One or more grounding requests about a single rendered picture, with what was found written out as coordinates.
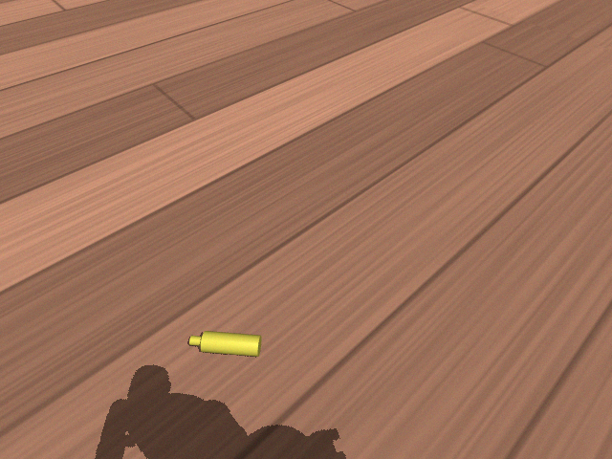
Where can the bottle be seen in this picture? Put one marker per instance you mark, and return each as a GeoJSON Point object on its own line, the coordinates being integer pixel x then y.
{"type": "Point", "coordinates": [228, 343]}

